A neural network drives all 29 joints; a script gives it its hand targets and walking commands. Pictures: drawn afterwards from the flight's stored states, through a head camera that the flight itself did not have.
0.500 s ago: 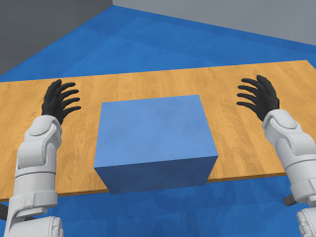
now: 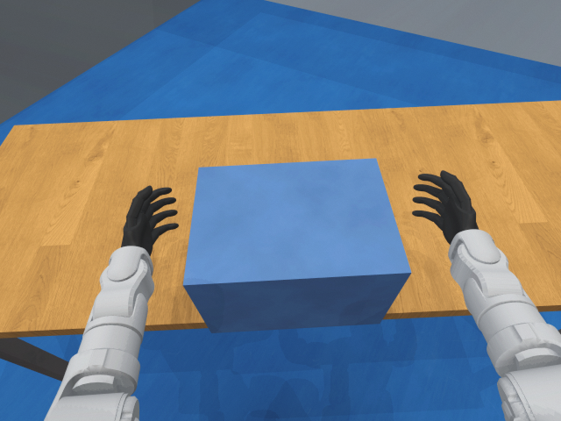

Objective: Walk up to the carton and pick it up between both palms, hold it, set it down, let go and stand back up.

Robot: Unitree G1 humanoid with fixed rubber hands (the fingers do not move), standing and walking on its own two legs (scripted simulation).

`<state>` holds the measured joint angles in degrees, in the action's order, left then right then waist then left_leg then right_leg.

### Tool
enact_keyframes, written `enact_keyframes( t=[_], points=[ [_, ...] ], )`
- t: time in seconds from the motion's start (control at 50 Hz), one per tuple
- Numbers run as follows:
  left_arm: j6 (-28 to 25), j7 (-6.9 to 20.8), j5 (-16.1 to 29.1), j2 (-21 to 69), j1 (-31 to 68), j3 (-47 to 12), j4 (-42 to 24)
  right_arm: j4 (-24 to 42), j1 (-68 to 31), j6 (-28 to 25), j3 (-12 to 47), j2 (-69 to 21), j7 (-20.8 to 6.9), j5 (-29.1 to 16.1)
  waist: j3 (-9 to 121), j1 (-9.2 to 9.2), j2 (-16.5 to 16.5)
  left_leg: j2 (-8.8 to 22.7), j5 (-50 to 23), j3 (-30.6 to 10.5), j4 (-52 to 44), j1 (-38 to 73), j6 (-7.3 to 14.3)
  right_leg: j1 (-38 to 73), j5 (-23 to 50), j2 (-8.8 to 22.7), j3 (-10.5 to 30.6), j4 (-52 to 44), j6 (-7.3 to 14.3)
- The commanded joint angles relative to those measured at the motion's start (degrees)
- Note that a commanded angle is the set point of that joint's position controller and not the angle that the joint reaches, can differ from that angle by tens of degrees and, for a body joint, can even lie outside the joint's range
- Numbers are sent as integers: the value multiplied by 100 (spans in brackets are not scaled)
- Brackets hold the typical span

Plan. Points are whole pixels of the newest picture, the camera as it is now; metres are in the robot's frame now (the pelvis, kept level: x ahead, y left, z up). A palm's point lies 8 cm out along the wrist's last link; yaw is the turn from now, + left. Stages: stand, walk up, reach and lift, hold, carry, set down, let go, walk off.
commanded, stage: reach and lift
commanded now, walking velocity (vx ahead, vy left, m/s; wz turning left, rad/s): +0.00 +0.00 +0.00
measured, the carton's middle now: (291, 247) +0.38 +0.03 -0.03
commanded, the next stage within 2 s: none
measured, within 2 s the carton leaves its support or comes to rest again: neither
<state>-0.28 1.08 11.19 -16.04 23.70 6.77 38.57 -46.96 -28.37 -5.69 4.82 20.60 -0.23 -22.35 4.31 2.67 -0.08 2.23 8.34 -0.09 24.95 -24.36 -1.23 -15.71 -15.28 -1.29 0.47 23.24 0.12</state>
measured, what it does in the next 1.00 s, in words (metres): stands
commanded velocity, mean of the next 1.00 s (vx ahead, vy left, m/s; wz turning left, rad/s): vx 0.00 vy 0.00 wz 0.00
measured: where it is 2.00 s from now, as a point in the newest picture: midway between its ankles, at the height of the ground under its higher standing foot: outside the picture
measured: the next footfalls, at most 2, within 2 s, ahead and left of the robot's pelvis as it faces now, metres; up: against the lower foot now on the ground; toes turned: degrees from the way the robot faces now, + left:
none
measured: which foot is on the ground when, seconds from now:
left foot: down 0.00-1.00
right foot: down 0.00-1.00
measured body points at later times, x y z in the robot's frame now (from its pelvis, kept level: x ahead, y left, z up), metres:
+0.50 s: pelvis -0.02 +0.00 -0.02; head +0.04 +0.01 +0.43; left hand +0.38 +0.24 +0.02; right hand +0.40 -0.22 +0.02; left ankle +0.04 +0.13 -0.74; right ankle -0.05 -0.12 -0.74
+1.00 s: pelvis -0.01 +0.00 -0.01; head +0.04 +0.01 +0.43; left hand +0.38 +0.23 +0.02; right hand +0.41 -0.18 +0.03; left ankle +0.04 +0.13 -0.74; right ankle -0.05 -0.12 -0.74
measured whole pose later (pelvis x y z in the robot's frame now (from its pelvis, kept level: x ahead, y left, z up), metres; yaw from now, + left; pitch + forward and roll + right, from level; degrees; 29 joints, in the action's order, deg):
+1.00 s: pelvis -0.01 +0.00 -0.01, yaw +0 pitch +16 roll -2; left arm -16.2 -2.3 9.8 -12.2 34.4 3.8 58.8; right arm -68.0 -40.3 -18.4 9.1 15.5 1.6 -23.8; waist 12.1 2.7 0.1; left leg 2.9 10.1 -1.7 32.8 -38.9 -1.6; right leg -30.2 -17.5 -2.1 -0.8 31.4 0.4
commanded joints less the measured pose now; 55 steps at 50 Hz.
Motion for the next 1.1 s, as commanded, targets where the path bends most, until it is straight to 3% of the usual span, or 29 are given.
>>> enact_keyframes(
  t=[0.0, 0.02, 0.1, 0.12, 0.14, 0.16, 0.22, 0.24, 0.32, 0.34, 0.44, 0.54, 0.56, 0.62, 0.68, 0.74, 0.8, 0.84, 0.86, 0.92, 1.0, 1.08],
  points=[
    [-863, -96, 109, -978, 2533, -1, -313, 412, -2387, -555, -224, 1102, -91, -27, 2613, 7, 45, -179, -1901, 29, 389, 2435, -153, -923, 1615, -134, -195, -181, -207],
    [-1005, -136, 168, -1015, 2682, -59, -194, 190, -2490, -641, -357, 1221, -99, 6, 2632, -88, 30, -183, -1755, 41, 406, 2361, -165, -1061, 1448, -140, -216, -170, -194],
    [-1325, -191, 245, -1023, 2897, -245, 780, -498, -2699, -851, -11, 1135, -121, -275, 2921, 7, 71, -159, -1658, 5, 647, 1982, -162, -1374, 1262, -98, -173, 54, -199],
    [-1414, -182, 298, -978, 2992, -372, 1082, -770, -2767, -915, -2, 1121, -131, -281, 2914, -69, 40, -138, -1560, -12, 650, 1901, -149, -1498, 1174, -94, -187, 78, -194],
    [-1482, -175, 338, -978, 2972, -420, 1274, -788, -2773, -964, 159, 1075, -140, -371, 2927, 50, 11, -137, -1551, -2, 711, 1768, -143, -1549, 1101, -82, -159, 144, -206],
    [-1523, -162, 368, -1018, 3032, -424, 1261, -919, -2800, -997, 130, 1122, -130, -381, 3009, -48, -39, -140, -1516, 11, 734, 1766, -124, -1571, 1146, -85, -195, 188, -206],
    [-1639, -127, 425, -882, 3018, -594, 1883, -1505, -2839, -1092, 350, 1109, -178, -547, 2843, -66, -56, -87, -1525, -29, 834, 1656, -151, -1869, 991, -99, -192, 285, -178],
    [-1694, -106, 461, -960, 3125, -626, 1828, -1481, -2946, -1125, 456, 1018, -171, -631, 2862, 26, 54, -112, -1521, -10, 857, 1628, -125, -1909, 898, -70, -166, 291, -172],
    [-1783, -139, 579, -950, 3428, -790, 1680, -1499, -3199, -1289, 466, 1162, -194, -732, 3314, 2, 258, -102, -1801, -34, 1058, 1643, -220, -2151, 1045, -115, -244, 453, -179],
    [-1810, -126, 581, -898, 3490, -805, 1958, -1617, -3322, -1272, 579, 1051, -214, -801, 3088, 60, 186, -100, -1611, -43, 1076, 1442, -178, -2269, 826, -93, -222, 438, -166],
    [-1792, -160, 434, -917, 3184, -569, 1420, -1380, -3143, -1391, 525, 1095, -197, -761, 3690, 148, 72, -115, -2208, -25, 1154, 1621, -184, -1999, 1491, -125, -246, 501, -201],
    [-1876, -157, 286, -791, 3171, -489, 1452, -1404, -3145, -1449, 421, 849, -149, -547, 3696, 103, -29, -135, -2001, 25, 1145, 1412, -127, -1932, 1380, -95, -258, 515, -261],
    [-1890, -170, 337, -795, 3342, -495, 1146, -1039, -3376, -1484, 371, 906, -125, -538, 3988, 94, -88, -143, -2043, 29, 1129, 1418, -142, -1884, 1475, -122, -275, 544, -279],
    [-1904, -174, 239, -710, 3340, -481, 1204, -1226, -3264, -1486, 293, 871, -73, -418, 3985, -40, 32, -144, -2162, -18, 1179, 1514, -167, -1834, 1716, -107, -257, 553, -283],
    [-1850, -151, 173, -559, 3187, -426, 1188, -1298, -3129, -1432, 237, 766, 7, -285, 3637, -94, -69, -138, -1992, -13, 1122, 1530, -166, -1812, 1564, -111, -282, 478, -287],
    [-1783, -132, 38, -417, 3017, -341, 1450, -1470, -3096, -1415, 302, 617, 65, -218, 3288, -78, -145, -168, -1974, 17, 1079, 1404, -152, -1730, 1648, -86, -229, 449, -313],
    [-1738, -199, -37, -314, 3087, -338, 1248, -1428, -3155, -1431, 262, 502, 131, -254, 3405, -58, 61, -145, -2070, 16, 1032, 1523, -202, -1699, 1568, -102, -238, 362, -263],
    [-1813, -225, -49, -280, 3156, -292, 1153, -1122, -3271, -1504, 258, 462, 152, -187, 3563, -38, 54, -165, -2184, 14, 1093, 1511, -211, -1597, 1771, -95, -215, 446, -273],
    [-1775, -242, -134, -185, 2945, -279, 1198, -1281, -3121, -1503, 249, 429, 157, -161, 3544, -70, 50, -138, -2323, 8, 1073, 1609, -238, -1507, 1918, -117, -221, 405, -284],
    [-1762, -273, -217, -65, 3089, -320, 1230, -1543, -3145, -1451, 243, 348, 184, -145, 3283, -75, 222, -110, -2227, 15, 993, 1692, -255, -1644, 1715, -116, -258, 296, -237],
    [-1808, -279, -232, 78, 3225, -335, 1229, -1403, -3373, -1450, 213, 247, 233, -60, 3303, -103, 95, -91, -2146, 3, 951, 1644, -239, -1575, 1612, -110, -245, 240, -255],
    [-1871, -335, -196, 151, 3209, -373, 1193, -1391, -3355, -1432, 239, 81, 235, -59, 3336, -53, 206, -99, -2166, 20, 993, 1663, -273, -1606, 1487, -108, -241, 273, -216]
  ],
)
